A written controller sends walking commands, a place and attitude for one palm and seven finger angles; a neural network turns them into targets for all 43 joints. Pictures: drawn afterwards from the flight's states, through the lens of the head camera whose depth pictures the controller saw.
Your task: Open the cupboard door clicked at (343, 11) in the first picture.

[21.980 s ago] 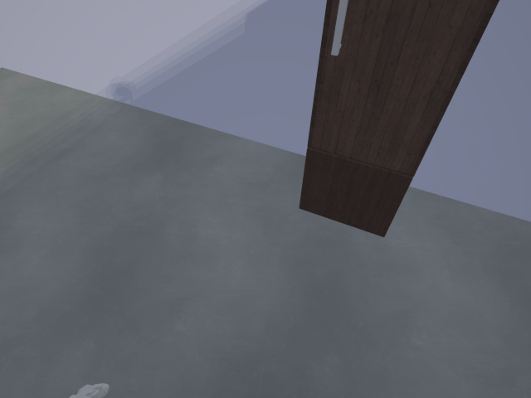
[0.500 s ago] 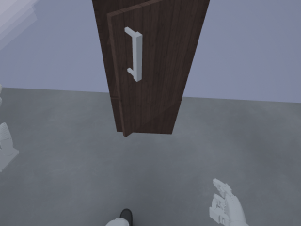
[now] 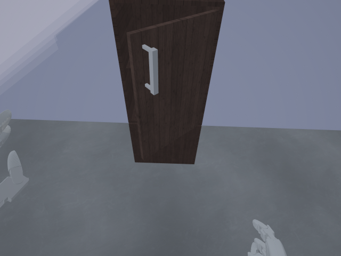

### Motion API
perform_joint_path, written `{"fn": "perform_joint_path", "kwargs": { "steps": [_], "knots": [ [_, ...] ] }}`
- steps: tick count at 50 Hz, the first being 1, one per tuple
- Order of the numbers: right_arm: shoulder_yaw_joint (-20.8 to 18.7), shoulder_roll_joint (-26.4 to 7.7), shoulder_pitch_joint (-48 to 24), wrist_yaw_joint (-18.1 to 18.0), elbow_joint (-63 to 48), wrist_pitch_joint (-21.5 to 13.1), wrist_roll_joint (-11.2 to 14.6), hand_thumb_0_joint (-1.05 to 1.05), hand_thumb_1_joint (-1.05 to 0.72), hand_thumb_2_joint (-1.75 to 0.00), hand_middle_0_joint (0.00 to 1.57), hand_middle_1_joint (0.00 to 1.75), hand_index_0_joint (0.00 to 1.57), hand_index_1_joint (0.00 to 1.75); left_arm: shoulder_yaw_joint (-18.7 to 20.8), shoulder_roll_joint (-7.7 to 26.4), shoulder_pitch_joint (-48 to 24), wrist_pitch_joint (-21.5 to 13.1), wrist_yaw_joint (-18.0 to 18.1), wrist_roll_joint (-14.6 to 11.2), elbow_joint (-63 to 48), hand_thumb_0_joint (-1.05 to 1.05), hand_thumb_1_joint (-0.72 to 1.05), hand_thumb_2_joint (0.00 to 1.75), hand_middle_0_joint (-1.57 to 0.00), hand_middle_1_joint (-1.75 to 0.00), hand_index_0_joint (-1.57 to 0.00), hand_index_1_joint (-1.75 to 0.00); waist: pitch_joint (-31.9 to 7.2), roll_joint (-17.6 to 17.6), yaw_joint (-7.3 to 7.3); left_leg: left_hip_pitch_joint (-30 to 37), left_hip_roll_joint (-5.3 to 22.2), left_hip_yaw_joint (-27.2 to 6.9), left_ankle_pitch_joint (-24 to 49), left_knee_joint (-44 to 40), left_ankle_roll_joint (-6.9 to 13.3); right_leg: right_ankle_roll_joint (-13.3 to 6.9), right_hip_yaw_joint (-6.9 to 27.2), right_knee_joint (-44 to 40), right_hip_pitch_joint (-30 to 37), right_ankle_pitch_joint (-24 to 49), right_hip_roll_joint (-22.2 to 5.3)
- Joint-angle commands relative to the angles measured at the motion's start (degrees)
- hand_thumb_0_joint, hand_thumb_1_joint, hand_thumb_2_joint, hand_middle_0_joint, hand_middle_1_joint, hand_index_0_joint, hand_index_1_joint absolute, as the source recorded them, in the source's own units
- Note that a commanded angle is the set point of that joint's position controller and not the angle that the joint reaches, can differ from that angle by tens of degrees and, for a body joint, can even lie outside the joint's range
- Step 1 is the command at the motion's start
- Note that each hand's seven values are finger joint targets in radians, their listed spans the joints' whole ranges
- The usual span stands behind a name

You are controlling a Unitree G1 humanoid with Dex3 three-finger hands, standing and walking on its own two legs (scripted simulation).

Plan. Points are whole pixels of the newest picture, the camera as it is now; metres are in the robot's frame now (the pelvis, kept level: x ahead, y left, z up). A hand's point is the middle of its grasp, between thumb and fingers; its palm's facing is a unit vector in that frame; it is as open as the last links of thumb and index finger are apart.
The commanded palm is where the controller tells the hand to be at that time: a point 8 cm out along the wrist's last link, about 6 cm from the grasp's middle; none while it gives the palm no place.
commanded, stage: stop stepping back and stand still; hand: left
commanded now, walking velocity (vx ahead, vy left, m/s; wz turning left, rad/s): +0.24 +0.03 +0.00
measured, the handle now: (150, 70) +0.63 +0.09 +0.14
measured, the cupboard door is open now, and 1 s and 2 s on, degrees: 42 42 42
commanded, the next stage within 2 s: let the arm hang, fingers relaxed in 0.46 s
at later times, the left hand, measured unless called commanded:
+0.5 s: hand (3, 178) +0.20 +0.28 +0.18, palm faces +0.39 -0.76 -0.53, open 7.4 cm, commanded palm +0.14 +0.33 +0.18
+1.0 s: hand out of the picture -0.01 +0.22 -0.17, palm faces +0.08 -0.98 -0.20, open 7.1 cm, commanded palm none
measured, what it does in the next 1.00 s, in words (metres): steps on the spot: left foot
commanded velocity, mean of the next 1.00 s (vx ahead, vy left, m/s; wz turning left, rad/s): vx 0.03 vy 0.01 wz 0.00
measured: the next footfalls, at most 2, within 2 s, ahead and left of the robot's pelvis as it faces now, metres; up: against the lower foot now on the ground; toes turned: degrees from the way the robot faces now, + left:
left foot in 0.24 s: +0.05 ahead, +0.14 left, +0.00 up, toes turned +1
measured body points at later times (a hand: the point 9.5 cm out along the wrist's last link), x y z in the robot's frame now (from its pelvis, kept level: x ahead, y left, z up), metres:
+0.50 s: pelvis +0.00 +0.03 +0.00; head +0.02 +0.02 +0.45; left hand +0.18 +0.32 +0.21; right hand +0.17 -0.19 -0.09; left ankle +0.03 +0.15 -0.73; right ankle -0.01 -0.07 -0.73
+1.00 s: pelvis -0.02 +0.03 +0.00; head +0.00 +0.04 +0.45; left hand -0.02 +0.27 -0.15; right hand +0.04 -0.22 -0.14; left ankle +0.01 +0.14 -0.73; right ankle -0.02 -0.06 -0.73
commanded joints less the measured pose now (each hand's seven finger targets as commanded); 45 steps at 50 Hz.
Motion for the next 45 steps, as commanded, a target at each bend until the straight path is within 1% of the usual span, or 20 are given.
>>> {"fn": "perform_joint_path", "kwargs": {
  "steps": [1,4,9,10,12,13,15,19,22,23,25,27,28,30,32,35,36,38,41,45],
  "knots": [
    [-4.35,-7.84,-6.43,-0.10,-7.41,-1.34,0.21,0.00,-0.90,-0.90,0.20,0.30,0.20,0.30,9.00,10.12,-0.88,-4.24,1.48,-0.95,-9.23,0.00,0.90,0.90,-0.20,-0.30,-0.20,-0.30,4.34,-9.73,2.27,-16.25,0.23,-2.75,-8.82,29.30,-2.03,-12.02,33.12,-23.55,-3.78,-17.57,-21.39],
    [-2.97,-6.68,-4.24,-0.21,-6.13,-2.31,0.05,0.00,-0.90,-0.90,0.20,0.30,0.20,0.30,8.04,9.60,-4.20,-5.43,1.08,-0.17,-5.32,0.00,0.90,0.90,-0.20,-0.30,-0.20,-0.30,1.86,-4.14,0.76,-15.28,4.15,-2.95,-3.41,22.92,-1.61,-8.93,18.96,-16.43,1.88,4.74,-17.50],
    [-3.15,-6.81,-5.34,-1.80,-5.90,-4.11,-0.17,0.00,-0.90,-0.90,0.20,0.30,0.20,0.30,3.66,7.73,-9.67,-4.93,1.75,0.80,-7.30,0.00,0.90,0.90,-0.20,-0.30,-0.20,-0.30,1.48,-3.05,1.60,8.44,1.44,3.50,2.01,-4.04,-0.07,-3.67,8.49,-11.24,-6.33,1.29,-10.86],
    [-3.55,-7.45,-5.02,-1.89,-6.20,-4.54,-0.25,0.00,-0.90,-0.90,0.20,0.30,0.20,0.30,4.00,8.02,-9.18,-4.96,1.82,0.57,-9.73,0.00,0.90,0.90,-0.20,-0.30,-0.20,-0.30,0.51,0.16,1.57,12.16,2.60,1.50,2.64,-8.01,0.29,-2.34,7.38,-7.44,-6.90,2.32,-9.04],
    [-4.05,-9.19,-5.02,-1.66,-7.83,-4.75,0.13,0.00,-0.90,-0.90,0.20,0.30,0.20,0.30,5.69,9.76,-8.54,-5.56,2.12,0.40,-16.90,0.00,0.90,0.90,-0.20,-0.30,-0.20,-0.30,-3.31,14.08,2.14,18.24,14.12,-15.22,13.53,-10.89,4.72,2.21,1.50,5.93,-11.52,1.57,-2.07],
    [-3.91,-8.52,-4.80,-1.10,-8.14,-5.03,0.15,0.00,-0.90,-0.90,0.20,0.30,0.20,0.30,6.82,10.88,-8.72,-5.84,2.20,0.38,-18.11,0.00,0.90,0.90,-0.20,-0.30,-0.20,-0.30,-3.64,12.46,2.21,18.21,16.76,-18.82,23.61,-11.91,6.83,3.03,0.67,9.83,-12.29,-4.79,-0.22],
    [-3.63,-7.53,-4.79,-0.58,-6.44,-5.03,-0.38,0.00,-0.90,-0.90,0.20,0.30,0.20,0.30,9.17,11.92,-4.38,-5.30,1.65,0.21,-14.49,0.00,0.90,0.90,-0.20,-0.30,-0.20,-0.30,-1.15,12.25,1.97,10.07,16.28,-17.07,19.70,-14.57,7.13,3.16,0.47,11.07,-8.26,-7.73,-0.93],
    [-2.92,-7.16,-5.60,0.41,-6.88,-4.81,0.60,0.00,-0.90,-0.90,0.20,0.30,0.20,0.30,9.82,10.79,0.21,-5.11,1.46,0.16,-14.16,0.00,0.90,0.90,-0.20,-0.30,-0.20,-0.30,-1.15,11.54,2.28,4.31,11.37,-6.00,20.70,-7.98,2.93,2.86,0.38,-3.66,1.69,7.04,-1.45],
    [-3.40,-6.23,-5.19,1.21,-7.17,-3.82,0.98,0.00,-0.90,-0.90,0.20,0.30,0.20,0.30,10.04,9.87,4.34,-4.86,0.85,-1.10,-9.80,0.00,0.90,0.90,-0.20,-0.30,-0.20,-0.30,-1.97,-3.58,1.17,0.91,3.77,-1.35,5.63,1.40,-1.55,-1.32,15.17,-11.41,1.46,18.83,-9.96],
    [-3.70,-6.13,-4.47,1.36,-7.02,-3.20,1.17,0.00,-0.90,-0.90,0.20,0.30,0.20,0.30,9.67,9.25,4.46,-4.48,0.78,-1.50,-9.01,0.00,0.90,0.90,-0.20,-0.30,-0.20,-0.30,-1.69,-8.82,0.88,0.75,2.17,-0.96,2.48,5.34,-2.28,-3.32,17.73,-13.20,0.61,21.56,-12.79],
    [-3.24,-5.84,-5.21,0.97,-6.79,-2.57,1.14,0.00,-0.90,-0.90,0.20,0.30,0.20,0.30,10.08,9.72,2.91,-4.44,0.91,-1.28,-7.13,0.00,0.90,0.90,-0.20,-0.30,-0.20,-0.30,-1.98,-9.70,1.17,-0.56,2.35,-1.77,-3.07,5.76,-2.04,-3.92,15.82,-12.67,1.97,24.70,-13.79],
    [-2.81,-5.88,-5.73,0.34,-6.62,-2.48,1.10,0.00,-0.90,-0.90,0.20,0.30,0.20,0.30,9.03,9.07,1.82,-3.98,0.97,-1.08,-6.08,0.00,0.90,0.90,-0.20,-0.30,-0.20,-0.30,-1.65,-5.75,0.71,3.35,2.82,-2.04,3.49,-3.26,-1.60,-1.53,11.45,-10.11,1.44,22.85,-10.78],
    [-5.68,-15.27,-6.48,5.71,7.62,-4.28,0.49,0.00,-0.90,-0.90,0.20,0.30,0.20,0.30,-14.73,0.94,-6.20,5.47,-6.97,5.30,32.56,0.00,0.90,0.90,-0.20,-0.30,-0.20,-0.30,-1.08,1.30,-1.87,3.26,5.69,-6.50,20.85,5.40,-0.17,-1.38,4.24,1.88,-8.54,28.75,-11.45],
    [-5.55,-13.19,-4.18,4.70,5.81,-0.19,0.33,0.00,-0.90,-0.90,0.20,0.30,0.20,0.30,-15.99,-4.43,-3.37,10.46,-7.99,3.74,34.28,0.00,0.90,0.90,-0.20,-0.30,-0.20,-0.30,-2.56,6.57,0.65,1.75,10.82,-11.13,25.82,-3.27,3.08,1.47,1.98,7.51,-7.14,9.51,-4.50],
    [-3.94,-12.69,-4.72,4.16,5.37,1.45,-0.76,0.00,-0.90,-0.90,0.20,0.30,0.20,0.30,-16.21,-3.97,-8.32,10.70,-7.88,3.72,38.37,0.00,0.90,0.90,-0.20,-0.30,-0.20,-0.30,-2.20,3.46,1.22,-1.63,14.11,-19.84,28.65,-8.35,7.73,2.08,3.12,13.83,-7.99,-5.24,-1.95],
    [-4.17,-15.23,-4.36,3.45,6.46,2.51,-1.97,0.00,-0.90,-0.90,0.20,0.30,0.20,0.30,-16.50,-1.44,-13.53,10.09,-7.38,3.71,48.18,0.00,0.90,0.90,-0.20,-0.30,-0.20,-0.30,-4.93,-3.25,1.56,7.76,15.36,-21.37,47.25,-6.83,9.68,1.50,5.80,14.09,-8.98,-4.74,-1.98],
    [-4.04,-15.19,-4.97,3.36,6.92,2.91,-1.81,0.00,-0.90,-0.90,0.20,0.30,0.20,0.30,-16.87,-0.88,-14.01,10.05,-7.14,3.52,52.15,0.00,0.90,0.90,-0.20,-0.30,-0.20,-0.30,-5.49,-0.95,2.09,9.03,14.57,-19.52,48.72,-6.49,9.08,1.42,6.14,11.92,-7.39,-2.00,-2.13],
    [-3.67,-13.71,-7.13,3.31,8.44,3.80,-1.09,0.00,-0.90,-0.90,0.20,0.30,0.20,0.30,-17.52,-0.04,-12.15,9.90,-6.92,3.26,60.06,0.00,0.90,0.90,-0.20,-0.30,-0.20,-0.30,-7.28,2.40,3.71,6.12,9.82,-13.73,39.30,-4.39,5.47,0.94,7.47,1.40,2.53,12.70,-3.48],
    [-3.01,-9.17,-5.54,3.39,11.19,5.36,-0.28,0.00,-0.90,-0.90,0.20,0.30,0.20,0.30,-18.90,1.36,-15.84,9.59,-6.98,3.22,68.21,0.00,0.90,0.90,-0.20,-0.30,-0.20,-0.30,-6.13,-10.51,1.45,4.57,1.07,-5.57,8.46,-0.83,-0.62,-3.67,15.12,-6.97,3.82,30.03,-12.26],
    [-2.42,-6.34,-3.24,2.99,17.58,6.41,-0.80,0.00,-0.90,-0.90,0.20,0.30,0.20,0.30,-20.16,-4.06,-17.41,10.02,-6.93,2.47,75.84,0.00,0.90,0.90,-0.20,-0.30,-0.20,-0.30,-0.61,7.77,0.23,10.54,3.54,-7.69,10.66,-6.64,-0.28,-2.76,11.83,-9.98,-3.70,12.08,-7.69]
  ]
}}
